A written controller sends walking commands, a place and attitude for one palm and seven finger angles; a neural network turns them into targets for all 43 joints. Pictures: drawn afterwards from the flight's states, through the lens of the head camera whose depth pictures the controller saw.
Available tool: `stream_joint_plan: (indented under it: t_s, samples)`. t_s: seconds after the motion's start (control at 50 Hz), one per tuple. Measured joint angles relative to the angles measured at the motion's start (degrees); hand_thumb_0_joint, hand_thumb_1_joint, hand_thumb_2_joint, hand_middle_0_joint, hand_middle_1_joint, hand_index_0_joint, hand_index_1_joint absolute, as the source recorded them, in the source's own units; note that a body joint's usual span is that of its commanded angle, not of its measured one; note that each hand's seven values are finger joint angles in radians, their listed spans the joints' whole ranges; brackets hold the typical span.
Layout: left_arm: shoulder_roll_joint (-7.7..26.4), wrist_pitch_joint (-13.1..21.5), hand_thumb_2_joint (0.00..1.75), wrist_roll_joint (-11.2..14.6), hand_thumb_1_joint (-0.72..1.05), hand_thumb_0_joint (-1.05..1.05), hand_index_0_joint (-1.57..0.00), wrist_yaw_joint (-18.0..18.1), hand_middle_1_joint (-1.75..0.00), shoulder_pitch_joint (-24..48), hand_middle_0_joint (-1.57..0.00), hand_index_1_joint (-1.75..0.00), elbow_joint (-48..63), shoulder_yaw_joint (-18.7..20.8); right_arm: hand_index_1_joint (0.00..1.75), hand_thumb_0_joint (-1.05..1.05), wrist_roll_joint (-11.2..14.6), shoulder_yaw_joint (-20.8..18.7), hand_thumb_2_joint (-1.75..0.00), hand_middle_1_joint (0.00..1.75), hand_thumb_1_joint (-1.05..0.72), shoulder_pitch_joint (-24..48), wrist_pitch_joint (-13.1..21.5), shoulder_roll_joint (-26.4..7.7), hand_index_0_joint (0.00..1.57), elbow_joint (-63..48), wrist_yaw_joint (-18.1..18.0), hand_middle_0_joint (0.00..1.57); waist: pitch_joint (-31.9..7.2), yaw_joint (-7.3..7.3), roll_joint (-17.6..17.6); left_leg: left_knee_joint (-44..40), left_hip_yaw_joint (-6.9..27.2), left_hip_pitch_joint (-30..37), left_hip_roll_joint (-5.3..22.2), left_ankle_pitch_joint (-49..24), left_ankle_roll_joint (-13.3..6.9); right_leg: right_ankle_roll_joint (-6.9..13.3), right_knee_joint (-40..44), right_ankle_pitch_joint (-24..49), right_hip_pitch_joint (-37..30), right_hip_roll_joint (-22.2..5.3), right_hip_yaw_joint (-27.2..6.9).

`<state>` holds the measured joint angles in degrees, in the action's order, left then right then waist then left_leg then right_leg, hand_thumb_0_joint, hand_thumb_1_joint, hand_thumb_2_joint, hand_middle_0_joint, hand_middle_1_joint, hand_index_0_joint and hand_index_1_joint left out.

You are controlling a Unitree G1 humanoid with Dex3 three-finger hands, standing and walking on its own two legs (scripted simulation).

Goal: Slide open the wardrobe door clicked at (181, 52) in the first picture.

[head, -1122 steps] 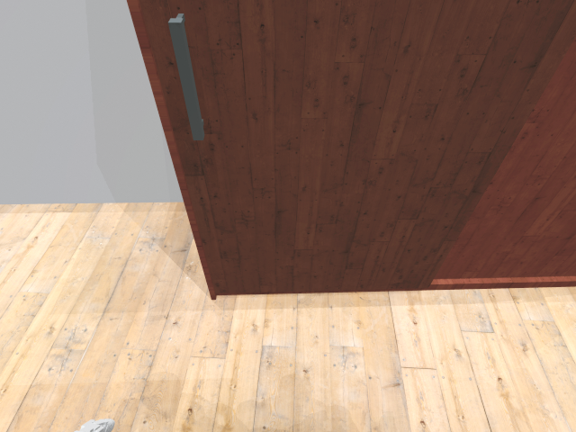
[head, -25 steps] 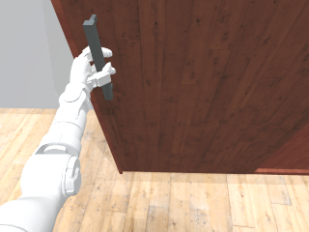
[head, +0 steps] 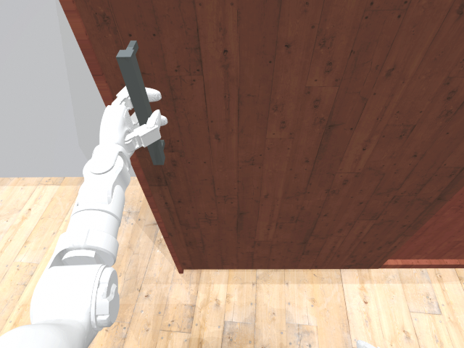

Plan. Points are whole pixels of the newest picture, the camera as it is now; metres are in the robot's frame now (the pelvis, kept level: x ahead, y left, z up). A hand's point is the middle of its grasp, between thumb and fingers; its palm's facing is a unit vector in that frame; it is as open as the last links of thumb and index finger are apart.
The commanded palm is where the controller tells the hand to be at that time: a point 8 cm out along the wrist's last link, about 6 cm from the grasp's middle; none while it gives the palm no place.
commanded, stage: tug the door sideways, standing still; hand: left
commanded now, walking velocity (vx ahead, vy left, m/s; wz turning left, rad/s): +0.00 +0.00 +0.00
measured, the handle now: (147, 110) +0.50 +0.16 +0.15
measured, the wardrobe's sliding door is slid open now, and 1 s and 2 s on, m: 0.00 0.00 0.04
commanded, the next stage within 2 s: step sideways, sliding the door along in 0.96 s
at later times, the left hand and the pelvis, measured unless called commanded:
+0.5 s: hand (156, 128) +0.45 +0.13 +0.15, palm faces +0.04 -1.00 -0.03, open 5.7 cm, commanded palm +0.42 +0.14 +0.15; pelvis -0.01 +0.01 +0.00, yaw +4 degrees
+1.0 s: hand (157, 129) +0.45 +0.13 +0.15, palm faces +0.04 -1.00 -0.05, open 5.9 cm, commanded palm +0.42 +0.13 +0.15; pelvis -0.01 +0.01 -0.01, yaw +5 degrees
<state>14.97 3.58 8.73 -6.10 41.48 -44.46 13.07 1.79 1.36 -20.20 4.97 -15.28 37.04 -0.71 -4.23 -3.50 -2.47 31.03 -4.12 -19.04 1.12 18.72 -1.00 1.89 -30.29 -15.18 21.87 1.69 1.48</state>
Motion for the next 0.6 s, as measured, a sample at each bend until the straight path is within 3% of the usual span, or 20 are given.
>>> stream_joint_plan:
  t_s: [0.12,0.24,0.6]
  samples:
    - [-1.01,-2.63,0.78,-0.17,0.75,0.01,-0.34,-0.27,-1.40,-1.98,-0.33,-1.40,4.45,-0.58,0.30,0.01,0.01,-0.08,-0.90,0.30,-0.91,1.59,-0.86,0.25,0.21,-0.86,-0.34,0.20,0.10,0.53,0.07,-0.85,0.32,1.31,-0.01,0.20,0.01,-0.09,1.05,-0.23,-1.54,0.03,0.25]
    - [-2.49,-4.00,0.81,-0.70,0.72,0.02,-0.38,1.29,-1.40,3.28,-0.36,-1.40,0.94,-4.03,0.30,0.01,-0.31,-0.15,-0.90,0.30,-0.91,2.90,-1.18,0.38,0.20,0.42,-0.96,0.20,0.87,1.69,0.45,0.30,2.58,-0.04,-0.72,0.11,-0.05,-0.16,0.77,-0.56,-1.48,-0.80,2.47]
    - [-3.69,1.69,0.82,1.42,0.76,0.00,-0.28,7.61,-1.40,10.11,-0.33,-1.40,-9.15,-10.54,0.30,0.01,-0.95,0.23,-0.90,0.30,-0.91,-0.50,3.14,1.37,0.21,5.37,0.98,0.20,0.92,1.79,0.03,3.37,4.03,-3.67,-2.23,0.12,-0.51,-0.73,-2.48,-1.29,1.55,-2.48,3.91]
